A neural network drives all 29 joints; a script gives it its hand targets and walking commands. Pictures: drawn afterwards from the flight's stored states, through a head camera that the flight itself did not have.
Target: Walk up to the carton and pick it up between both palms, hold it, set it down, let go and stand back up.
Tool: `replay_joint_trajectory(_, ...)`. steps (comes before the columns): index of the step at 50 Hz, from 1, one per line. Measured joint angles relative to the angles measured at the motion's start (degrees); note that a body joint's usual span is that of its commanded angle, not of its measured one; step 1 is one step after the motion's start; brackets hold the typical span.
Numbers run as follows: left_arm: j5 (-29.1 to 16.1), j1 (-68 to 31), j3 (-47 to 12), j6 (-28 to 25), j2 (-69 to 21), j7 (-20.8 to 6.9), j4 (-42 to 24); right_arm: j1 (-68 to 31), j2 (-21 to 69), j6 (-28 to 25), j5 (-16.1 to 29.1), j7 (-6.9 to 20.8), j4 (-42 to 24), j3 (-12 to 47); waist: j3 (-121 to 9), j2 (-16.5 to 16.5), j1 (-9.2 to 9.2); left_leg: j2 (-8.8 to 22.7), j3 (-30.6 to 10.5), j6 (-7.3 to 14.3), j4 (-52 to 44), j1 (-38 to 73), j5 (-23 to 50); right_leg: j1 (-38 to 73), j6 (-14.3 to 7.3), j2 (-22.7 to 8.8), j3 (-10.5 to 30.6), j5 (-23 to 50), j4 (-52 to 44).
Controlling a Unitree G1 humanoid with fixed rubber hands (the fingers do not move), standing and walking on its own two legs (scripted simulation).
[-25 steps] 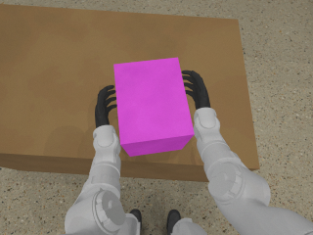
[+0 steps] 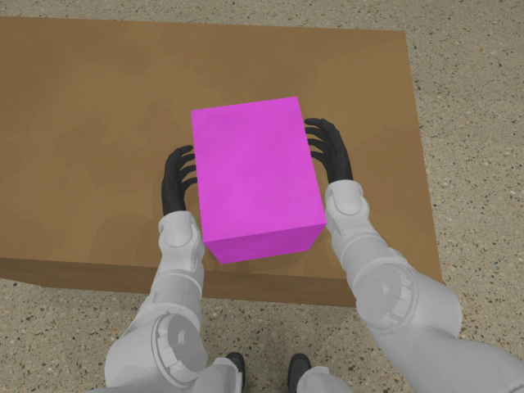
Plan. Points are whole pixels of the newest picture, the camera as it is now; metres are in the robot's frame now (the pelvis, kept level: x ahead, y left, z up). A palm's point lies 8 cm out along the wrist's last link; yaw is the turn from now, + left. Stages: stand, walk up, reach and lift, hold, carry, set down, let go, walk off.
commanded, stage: reach and lift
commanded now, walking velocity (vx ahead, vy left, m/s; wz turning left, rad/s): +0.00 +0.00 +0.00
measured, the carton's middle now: (255, 188) +0.42 +0.06 -0.06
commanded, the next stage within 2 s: none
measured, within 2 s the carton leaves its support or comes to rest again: leaves its support in 0.98 s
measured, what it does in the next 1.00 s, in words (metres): stands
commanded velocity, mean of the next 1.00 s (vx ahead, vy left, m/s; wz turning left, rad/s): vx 0.00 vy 0.00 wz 0.00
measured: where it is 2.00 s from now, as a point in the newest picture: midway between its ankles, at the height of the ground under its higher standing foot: outside the picture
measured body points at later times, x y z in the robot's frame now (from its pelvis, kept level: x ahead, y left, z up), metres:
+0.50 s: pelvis +0.00 +0.00 +0.00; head +0.15 +0.00 +0.43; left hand +0.39 +0.19 -0.03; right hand +0.46 -0.06 -0.01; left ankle -0.01 +0.12 -0.71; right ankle +0.00 -0.09 -0.71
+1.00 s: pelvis +0.00 +0.01 +0.00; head +0.11 +0.00 +0.44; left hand +0.37 +0.18 -0.04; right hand +0.43 -0.07 +0.00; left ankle -0.01 +0.12 -0.71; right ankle +0.00 -0.09 -0.71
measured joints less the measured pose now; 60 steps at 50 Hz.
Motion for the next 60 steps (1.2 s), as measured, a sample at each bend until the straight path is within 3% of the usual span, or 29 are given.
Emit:
replay_joint_trajectory(16, -4.07, -0.94, -2.25, -2.53, 1.68, 1.06, 4.67, -1.85, -2.31, -2.14, 2.45, -2.21, 5.35, 3.99, -0.74, 0.95, 0.42, 0.02, 0.03, 0.06, -0.88, -0.76, 0.67, -0.6, 0.07, 0.05, 0.0, 0.89, -1.22)
replay_joint_trajectory(36, -14.62, -0.11, -9.56, -5.69, 3.72, 2.76, 11.37, -2.89, -4.68, -2.59, 9.42, -4.45, 11.04, 15.29, -3.04, 3.19, 0.4, 0.08, -0.61, 0.21, -0.85, -1.41, 0.23, -0.3, 0.6, 0.15, -0.59, 1.17, -2.74)
replay_joint_trajectory(45, -21.12, 2.47, -15.99, -6.68, 5.0, 3.41, 14.04, -0.18, -3.93, -0.83, 15.72, -5.25, 10.08, 24.0, -3.55, 4.64, -1.45, 0.16, -1.45, 0.31, -0.03, 0.11, -0.29, 1.43, 1.39, 0.19, -1.38, 1.62, -2.01)
replay_joint_trajectory(53, -27.8, 6.16, -24.62, -4.72, 7.03, 3.89, 14.84, 4.76, -1.89, 4.4, 24.21, -6.0, 5.32, 33.06, -4.74, 4.72, -4.2, -0.26, -1.87, 0.51, 2.59, 2.62, -1.69, 4.76, 1.23, -0.19, -1.66, -0.61, -0.48)
replay_joint_trajectory(60, -31.77, 3.85, -29.98, -0.28, 8.01, 5.19, 13.97, 4.63, -2.79, 9.93, 29.16, -5.62, 1.09, 36.11, -6.58, 5.12, -4.05, -0.15, -1.84, 0.69, 4.8, 3.99, -2.16, 6.28, 1.13, -0.16, -1.63, -0.78, 1.3)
